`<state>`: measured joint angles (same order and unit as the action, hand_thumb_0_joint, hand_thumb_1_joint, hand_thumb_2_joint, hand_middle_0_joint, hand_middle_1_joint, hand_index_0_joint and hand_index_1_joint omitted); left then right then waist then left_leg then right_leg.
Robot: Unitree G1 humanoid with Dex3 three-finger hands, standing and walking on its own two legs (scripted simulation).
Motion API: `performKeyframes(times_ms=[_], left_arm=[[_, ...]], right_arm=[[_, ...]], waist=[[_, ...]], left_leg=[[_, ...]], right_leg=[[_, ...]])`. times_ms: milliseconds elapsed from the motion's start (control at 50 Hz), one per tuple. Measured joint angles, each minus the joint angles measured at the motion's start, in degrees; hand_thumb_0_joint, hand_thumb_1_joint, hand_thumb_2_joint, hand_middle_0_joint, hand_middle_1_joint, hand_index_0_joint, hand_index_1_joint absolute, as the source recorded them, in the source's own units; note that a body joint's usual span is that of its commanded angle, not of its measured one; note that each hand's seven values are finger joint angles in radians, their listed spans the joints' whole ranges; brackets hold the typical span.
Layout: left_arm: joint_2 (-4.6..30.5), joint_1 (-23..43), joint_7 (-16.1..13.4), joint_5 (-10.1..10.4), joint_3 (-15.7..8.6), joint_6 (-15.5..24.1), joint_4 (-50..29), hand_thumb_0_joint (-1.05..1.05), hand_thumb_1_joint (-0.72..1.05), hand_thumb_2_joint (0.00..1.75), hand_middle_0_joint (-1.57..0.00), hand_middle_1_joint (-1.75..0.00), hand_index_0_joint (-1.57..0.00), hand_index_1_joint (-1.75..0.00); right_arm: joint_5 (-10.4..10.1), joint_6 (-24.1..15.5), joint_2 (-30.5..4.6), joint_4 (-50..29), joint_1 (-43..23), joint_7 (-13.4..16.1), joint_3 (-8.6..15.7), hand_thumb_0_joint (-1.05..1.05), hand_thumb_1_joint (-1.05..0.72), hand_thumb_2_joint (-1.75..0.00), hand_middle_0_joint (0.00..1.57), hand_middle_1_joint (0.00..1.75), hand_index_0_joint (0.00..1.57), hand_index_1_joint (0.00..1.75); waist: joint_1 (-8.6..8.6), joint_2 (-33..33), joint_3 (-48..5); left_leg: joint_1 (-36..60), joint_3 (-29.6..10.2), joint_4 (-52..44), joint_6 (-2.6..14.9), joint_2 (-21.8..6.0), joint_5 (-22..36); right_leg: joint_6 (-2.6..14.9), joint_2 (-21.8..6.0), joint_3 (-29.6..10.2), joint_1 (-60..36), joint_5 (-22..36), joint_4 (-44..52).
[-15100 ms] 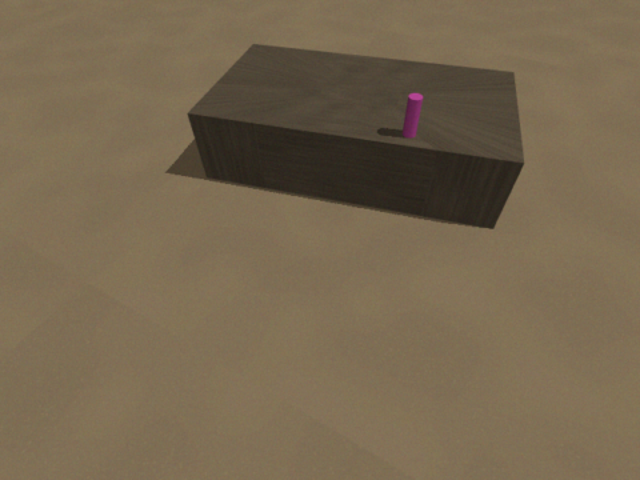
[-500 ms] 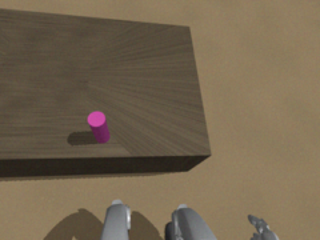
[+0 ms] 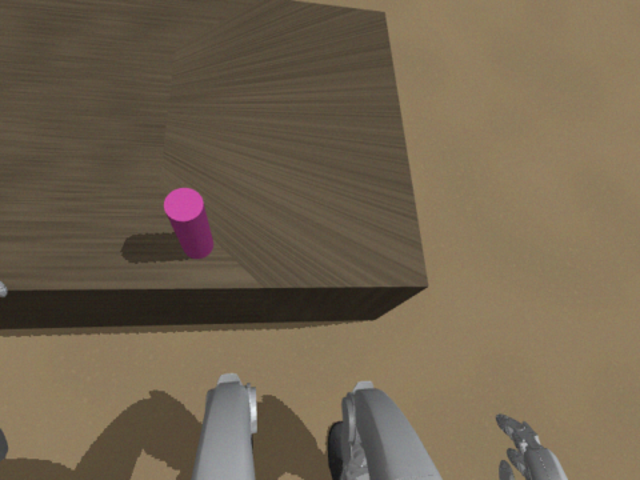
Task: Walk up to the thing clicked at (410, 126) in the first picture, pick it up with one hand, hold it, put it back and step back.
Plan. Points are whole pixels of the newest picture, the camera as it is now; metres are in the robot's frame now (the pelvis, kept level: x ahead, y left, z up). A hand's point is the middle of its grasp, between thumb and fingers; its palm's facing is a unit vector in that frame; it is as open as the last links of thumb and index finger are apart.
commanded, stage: approach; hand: left
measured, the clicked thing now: (191, 227) +0.49 +0.19 -0.19
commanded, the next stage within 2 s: close in in 0.26 s
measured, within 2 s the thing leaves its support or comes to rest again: neither
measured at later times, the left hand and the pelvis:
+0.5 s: hand (149, 260) +0.43 +0.25 -0.20, palm faces +0.00 -1.00 +0.06, open 17.6 cm; pelvis -0.05 -0.01 -0.18, yaw -4 degrees
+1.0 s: hand (181, 252) +0.44 +0.20 -0.20, palm faces +0.08 -1.00 +0.03, open 17.7 cm; pelvis -0.05 -0.02 -0.19, yaw -5 degrees
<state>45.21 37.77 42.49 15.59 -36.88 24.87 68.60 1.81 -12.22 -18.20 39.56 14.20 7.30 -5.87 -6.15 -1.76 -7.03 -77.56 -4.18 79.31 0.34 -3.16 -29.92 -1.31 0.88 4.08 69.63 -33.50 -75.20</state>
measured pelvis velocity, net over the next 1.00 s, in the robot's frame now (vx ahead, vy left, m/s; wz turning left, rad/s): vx -0.05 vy -0.02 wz -0.08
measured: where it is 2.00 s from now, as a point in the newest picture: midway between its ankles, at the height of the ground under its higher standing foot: outside the picture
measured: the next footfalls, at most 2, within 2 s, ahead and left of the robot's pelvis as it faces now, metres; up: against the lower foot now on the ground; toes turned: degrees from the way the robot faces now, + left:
none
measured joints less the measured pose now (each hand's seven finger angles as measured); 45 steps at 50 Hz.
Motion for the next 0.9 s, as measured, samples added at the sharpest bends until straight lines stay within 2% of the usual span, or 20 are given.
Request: performKeyframes(times_ms=[100,180,280,340,400,500,620,720,800,900], left_arm=[[-2.3,1.6,-1.1,-0.9,-0.8,3.7,0.4,-0.01,-0.54,0.01,-0.04,-0.05,-0.04,-0.03],[-4.1,2.7,-2.9,-2.6,-1.4,5.9,-1.7,-0.01,-0.53,0.03,-0.04,-0.06,-0.03,-0.04],[-5.9,4.2,-4.7,-4.1,-0.4,7.0,-2.5,-0.01,-0.52,0.05,-0.03,-0.07,-0.02,-0.06],[-6.3,5.6,-6.0,-4.2,0.3,7.2,-0.7,-0.01,-0.53,0.05,-0.03,-0.08,-0.03,-0.07],[-6.9,6.8,-7.5,-4.3,0.7,7.6,1.4,-0.01,-0.55,0.06,-0.03,-0.08,-0.03,-0.07],[-8.5,7.6,-10.3,-5.6,1.1,8.3,1.0,-0.01,-0.57,0.04,-0.03,-0.09,-0.04,-0.07],[-12.1,8.7,-16.7,-7.2,2.1,7.2,-5.8,-0.02,-0.6,0.02,-0.04,-0.09,-0.05,-0.07],[-13.6,8.4,-21.8,-8.8,5.8,4.4,-8.9,-0.02,-0.6,0.03,-0.04,-0.09,-0.05,-0.07],[-14.9,7.4,-23.3,-8.3,7.9,2.8,-9.5,-0.02,-0.61,0.02,-0.04,-0.09,-0.06,-0.06],[-16.4,6.5,-24.3,-6.8,8.1,2.0,-10.1,-0.01,-0.61,0.01,-0.05,-0.08,-0.07,-0.05]], right_arm=[[1.2,-0.2,0.1,-0.1,-2.1,-1.3,0.2,0.0,-0.87,-0.89,0.21,0.3,0.21,0.3],[2.6,0.4,1.0,0.1,-3.7,-2.4,0.4,0.0,-0.88,-0.89,0.21,0.3,0.21,0.3],[3.7,1.2,2.6,0.7,-4.8,-3.7,0.3,0.0,-0.89,-0.9,0.21,0.3,0.21,0.3],[4.0,1.5,3.2,0.9,-5.1,-4.4,0.0,0.0,-0.89,-0.9,0.21,0.3,0.21,0.3],[4.2,1.8,3.4,0.9,-5.1,-5.2,-0.2,0.0,-0.9,-0.9,0.21,0.3,0.21,0.3],[4.4,2.8,3.3,0.4,-4.7,-6.9,-0.2,0.0,-0.9,-0.9,0.21,0.3,0.21,0.3],[4.3,5.0,3.5,0.7,-4.1,-7.9,0.8,0.0,-0.91,-0.9,0.21,0.3,0.21,0.3],[3.4,7.1,3.7,0.9,-4.1,-7.7,2.2,0.0,-0.91,-0.9,0.21,0.3,0.21,0.3],[2.1,8.5,3.4,0.4,-3.7,-7.7,2.7,0.0,-0.92,-0.9,0.2,0.3,0.2,0.3],[0.9,9.6,2.9,-0.7,-3.4,-8.0,3.0,0.0,-0.92,-0.9,0.21,0.3,0.2,0.3]], waist=[[-1.43,-0.4,-1.4],[-1.94,-0.5,-1.5],[-2.01,0.3,-1.9],[-2.07,1.0,-2.4],[-2.17,1.5,-2.3],[-2.17,1.3,-1.1],[-1.87,0.4,-0.3],[-1.68,1.8,-1.2],[-1.4,3.2,-2.6],[-1.1,3.1,-2.9]], left_leg=[[-10.1,-0.6,9.3,-0.12,-0.1,-2.6],[-17.3,-1.0,16.6,-0.3,-0.3,-4.4],[-24.5,-1.1,23.5,-0.35,-0.4,-5.4],[-28.3,-1.0,27.1,-0.29,-0.6,-5.8],[-31.7,-1.0,30.8,-0.29,-0.9,-6.0],[-37.1,-1.3,36.7,-0.51,-1.3,-6.0],[-41.2,-1.8,41.0,-1.0,-1.2,-5.4],[-41.0,-1.7,40.7,-1.01,-1.0,-5.0],[-39.6,-1.4,39.1,-0.82,-1.3,-5.2],[-38.4,-1.4,37.7,-0.84,-1.7,-5.5]], right_leg=[[0.08,0.1,0.2,9.9,-3.1,-9.7],[0.24,0.4,0.2,17.2,-5.2,-17.4],[0.21,0.6,0.0,24.6,-6.8,-24.9],[0.12,0.8,-0.3,28.6,-7.4,-29.0],[0.1,1.1,-0.6,32.2,-7.8,-33.1],[0.21,1.6,-0.7,38.1,-7.9,-39.5],[0.54,1.7,-0.5,42.2,-7.8,-44.4],[0.56,1.6,-0.5,42.0,-7.5,-44.2],[0.47,1.8,-0.7,40.9,-7.4,-42.4],[0.54,2.1,-0.7,39.9,-7.3,-40.9]])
